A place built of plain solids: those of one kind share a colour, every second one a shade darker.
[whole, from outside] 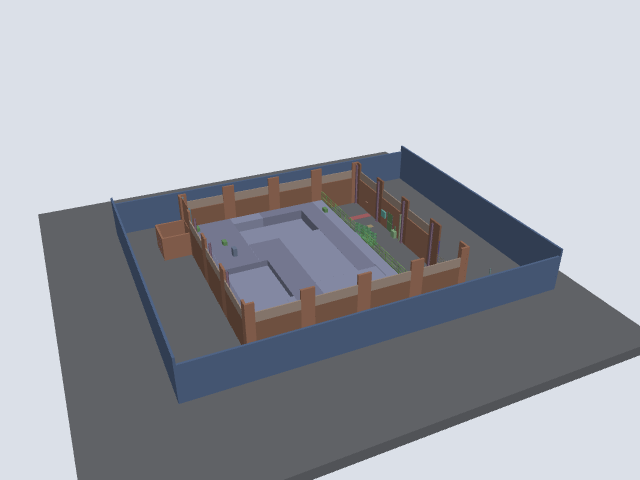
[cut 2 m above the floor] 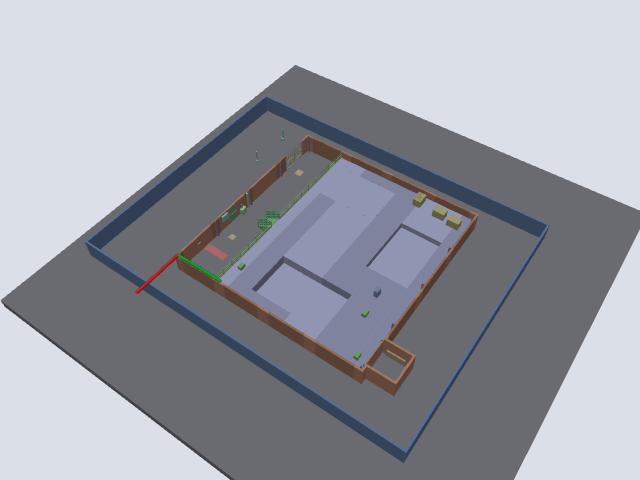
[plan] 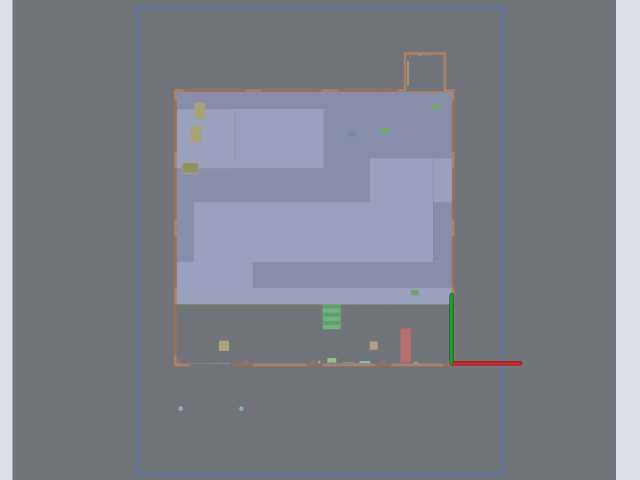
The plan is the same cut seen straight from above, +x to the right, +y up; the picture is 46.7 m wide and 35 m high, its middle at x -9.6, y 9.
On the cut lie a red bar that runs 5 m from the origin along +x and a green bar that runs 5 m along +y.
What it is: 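A works' hall with a walk round sunk beds; one tall room; a strip of floor behind the doors, a deck 1.19 m over it that fills the rest, and 3 sunk grounds in the deck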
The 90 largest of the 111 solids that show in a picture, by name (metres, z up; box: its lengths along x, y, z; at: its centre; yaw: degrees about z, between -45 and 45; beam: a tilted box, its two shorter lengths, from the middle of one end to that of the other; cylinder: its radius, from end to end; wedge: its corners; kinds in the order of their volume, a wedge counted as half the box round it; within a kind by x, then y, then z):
{
 "raised_floor_bank_1": {"box": [1.25, 1.9, 1.24], "at": [-19.43, 6.45, 0.57]},
 "raised_floor_bank_2": {"box": [1.25, 4.35, 1.24], "at": [-19.43, 9.57, 0.57]},
 "raised_floor_bank_3": {"box": [4.3, 0.7, 1.24], "at": [-17.9, 14.6, 0.57]},
 "raised_floor_bank_4": {"box": [4.3, 0.02, 1.24], "at": [-17.9, 14.95, 0.57]},
 "raised_floor_bank_5": {"box": [4.3, 3.6, 1.24], "at": [-17.9, 16.75, 0.57]},
 "raised_floor_bank_6": {"box": [4.3, 6.25, 1.24], "at": [-16.65, 8.62, 0.57]},
 "raised_floor_bank_7": {"box": [14.1, 2.5, 1.24], "at": [-13.0, 13.0, 0.57]},
 "raised_floor_bank_8": {"box": [6.4, 4.3, 0.63], "at": [-12.55, 16.4, 0.27]},
 "raised_floor_bank_9": {"box": [8.55, 4.35, 1.24], "at": [-10.22, 9.57, 0.57]},
 "raised_floor_bank_10": {"box": [20.05, 1.2, 1.24], "at": [-10.03, 4.9, 0.57]},
 "raised_floor_bank_11": {"box": [20.05, 1.25, 1.24], "at": [-10.03, 19.18, 0.57]},
 "raised_floor_bank_12": {"box": [3.4, 0.7, 1.24], "at": [-7.65, 14.6, 0.57]},
 "raised_floor_bank_13": {"box": [14.5, 1.9, 1.24], "at": [-7.25, 6.45, 0.57]},
 "raised_floor_bank_14": {"box": [9.35, 3.6, 1.24], "at": [-4.67, 16.75, 0.57]},
 "raised_floor_bank_15": {"box": [4.6, 7.55, 0.22], "at": [-3.65, 11.18, 0.06]},
 "raised_floor_bank_16": {"box": [1.35, 4.35, 1.24], "at": [-0.68, 9.57, 0.57]},
 "raised_floor_bank_17": {"box": [1.35, 2.5, 1.24], "at": [-0.68, 13.0, 0.57]},
 "raised_floor_bank_18": {"box": [1.35, 0.7, 1.24], "at": [-0.68, 14.6, 0.57]},
 "yard_bound_1": {"box": [0.2, 34.2, 3.54], "at": [-22.89, 8.96, 1.72]},
 "yard_bound_2": {"box": [26.79, 0.2, 4.24], "at": [-9.6, -8.04, 2.07]},
 "yard_bound_3": {"box": [26.79, 0.2, 4.24], "at": [-9.6, 25.96, 2.07]},
 "yard_bound_4": {"box": [0.2, 34.2, 3.54], "at": [3.7, 8.96, 1.72]},
 "wall_1": {"box": [0.2, 0.81, 4.95], "at": [-20.15, 0.2, 2.42]},
 "wall_2": {"box": [0.2, 3.76, 3.15], "at": [-20.15, 2.48, 1.52]},
 "wall_3": {"box": [0.2, 1.21, 4.95], "at": [-20.15, 4.95, 2.42]},
 "wall_4": {"box": [0.2, 3.76, 3.15], "at": [-20.15, 7.42, 1.52]},
 "wall_5": {"box": [0.2, 1.21, 4.95], "at": [-20.15, 9.9, 2.42]},
 "wall_6": {"box": [0.2, 3.76, 3.15], "at": [-20.15, 12.38, 1.52]},
 "wall_7": {"box": [0.2, 1.21, 4.95], "at": [-20.15, 14.85, 2.42]},
 "wall_8": {"box": [0.2, 3.76, 3.15], "at": [-20.15, 17.32, 1.52]},
 "wall_9": {"box": [0.2, 0.81, 4.95], "at": [-20.15, 19.6, 2.42]},
 "wall_10": {"box": [0.81, 0.2, 4.95], "at": [-19.85, 19.9, 2.42]},
 "wall_11": {"box": [1.21, 0.2, 4.95], "at": [-19.65, -0.1, 2.42]},
 "wall_12": {"box": [4.41, 0.2, 3.15], "at": [-17.25, 19.9, 1.52]},
 "wall_13": {"box": [1.61, 0.2, 4.95], "at": [-15.25, -0.1, 2.42]},
 "wall_14": {"box": [1.21, 0.2, 4.95], "at": [-14.45, 19.9, 2.42]},
 "wall_15": {"box": [3.86, 0.2, 3.15], "at": [-12.53, -0.1, 1.52]},
 "wall_16": {"box": [4.36, 0.2, 3.15], "at": [-11.68, 19.9, 1.52]},
 "wall_17": {"box": [1.21, 0.2, 4.95], "at": [-10.0, -0.1, 2.42]},
 "wall_18": {"box": [1.21, 0.2, 4.95], "at": [-8.9, 19.9, 2.42]},
 "wall_19": {"box": [3.81, 0.2, 3.15], "at": [-7.5, -0.1, 1.52]},
 "wall_20": {"box": [4.41, 0.2, 3.15], "at": [-6.1, 19.9, 1.52]},
 "wall_21": {"box": [1.21, 0.2, 4.95], "at": [-5.0, -0.1, 2.42]},
 "wall_22": {"box": [0.61, 0.2, 4.95], "at": [-3.6, 19.9, 2.42]},
 "wall_23": {"box": [0.2, 2.9, 2.45], "at": [-3.4, 21.25, 1.18]},
 "wall_24": {"box": [3.81, 0.2, 3.15], "at": [-2.5, -0.1, 1.52]},
 "wall_25": {"box": [2.82, 0.06, 4.95], "at": [-1.95, 19.77, 2.42]},
 "wall_26": {"box": [2.7, 0.06, 2.45], "at": [-1.95, 19.83, 1.18]},
 "wall_27": {"box": [3.1, 0.2, 2.45], "at": [-1.95, 22.6, 1.18]},
 "wall_28": {"box": [0.2, 2.9, 2.45], "at": [-0.5, 21.25, 1.18]},
 "wall_29": {"box": [0.81, 0.2, 4.95], "at": [-0.2, -0.1, 2.42]},
 "wall_30": {"box": [0.8, 0.2, 4.95], "at": [-0.2, 19.9, 2.42]},
 "wall_31": {"box": [0.2, 0.81, 4.95], "at": [0.1, 0.2, 2.42]},
 "wall_32": {"box": [0.2, 3.76, 3.15], "at": [0.1, 2.48, 1.52]},
 "wall_33": {"box": [0.2, 1.21, 4.95], "at": [0.1, 4.95, 2.42]},
 "wall_34": {"box": [0.2, 3.76, 3.15], "at": [0.1, 7.42, 1.52]},
 "wall_35": {"box": [0.2, 1.21, 4.95], "at": [0.1, 9.9, 2.42]},
 "wall_36": {"box": [0.2, 3.76, 3.15], "at": [0.1, 12.38, 1.52]},
 "wall_37": {"box": [0.2, 1.21, 4.95], "at": [0.1, 14.85, 2.42]},
 "wall_38": {"box": [0.2, 3.76, 3.15], "at": [0.1, 17.32, 1.52]},
 "wall_39": {"box": [0.2, 0.81, 4.95], "at": [0.1, 19.6, 2.42]},
 "pallet_load_1": {"box": [1.23, 0.83, 1.13], "at": [-19.07, 14.25, 1.71]},
 "pallet_load_2": {"box": [1.14, 0.71, 1.07], "at": [-19.06, 14.25, 1.68]},
 "pallet_load_3": {"box": [0.71, 1.12, 1.19], "at": [-18.67, 16.72, 1.73]},
 "pallet_load_4": {"box": [0.8, 1.21, 1.08], "at": [-18.67, 16.73, 1.68]},
 "pallet_load_5": {"box": [0.7, 1.1, 0.89], "at": [-18.38, 18.42, 1.59]},
 "pallet_load_6": {"box": [0.8, 1.19, 0.95], "at": [-18.38, 18.42, 1.62]},
 "window_pane_1": {"box": [0.1, 3.75, 0.91], "at": [-20.2, 2.48, 3.54]},
 "window_pane_2": {"box": [0.1, 3.75, 0.91], "at": [-20.2, 7.42, 3.54]},
 "window_pane_3": {"box": [0.1, 3.75, 0.91], "at": [-20.2, 12.38, 3.54]},
 "window_pane_4": {"box": [0.1, 3.75, 0.91], "at": [-20.2, 17.32, 3.54]},
 "window_pane_5": {"box": [4.4, 0.1, 0.91], "at": [-17.25, 19.95, 3.54]},
 "window_pane_6": {"box": [3.85, 0.1, 0.91], "at": [-12.53, -0.15, 3.54]},
 "window_pane_7": {"box": [4.35, 0.1, 0.91], "at": [-11.68, 19.95, 3.54]},
 "window_pane_8": {"box": [3.8, 0.1, 0.91], "at": [-7.5, -0.15, 3.54]},
 "window_pane_9": {"box": [4.4, 0.1, 0.91], "at": [-6.1, 19.95, 3.54]},
 "window_pane_10": {"box": [3.8, 0.1, 0.91], "at": [-2.5, -0.15, 3.54]},
 "window_pane_11": {"box": [0.1, 3.75, 0.91], "at": [0.15, 2.48, 3.54]},
 "window_pane_12": {"box": [0.1, 3.75, 0.91], "at": [0.15, 7.42, 3.54]},
 "window_pane_13": {"box": [0.1, 3.75, 0.91], "at": [0.15, 12.38, 3.54]},
 "window_pane_14": {"box": [0.1, 3.75, 0.91], "at": [0.15, 17.32, 3.54]},
 "door_landing_1": {"box": [1.32, 0.32, 0.39], "at": [-8.75, 2.96, 0.14]},
 "door_landing_2": {"box": [1.32, 0.32, 0.56], "at": [-8.75, 3.26, 0.23]},
 "door_landing_3": {"box": [1.32, 0.32, 0.73], "at": [-8.75, 3.56, 0.32]},
 "door_landing_4": {"box": [1.32, 0.32, 0.9], "at": [-8.75, 3.86, 0.4]},
 "door_landing_5": {"box": [1.32, 0.32, 1.07], "at": [-8.75, 4.16, 0.48]},
 "radiator_1": {"box": [0.14, 1.8, 0.76], "at": [-3.18, 21.15, 0.49]},
 "tote_stack_1": {"box": [0.6, 0.4, 0.81], "at": [-7.22, 16.75, 1.59]},
 "fire_extinguisher_1": {"box": [0.64, 0.34, 0.79], "at": [-8.73, 0.22, 0.34]},
 "trench_plates_1": {"box": [0.75, 2.46, 0.07], "at": [-3.35, 1.32, -0.01]}
}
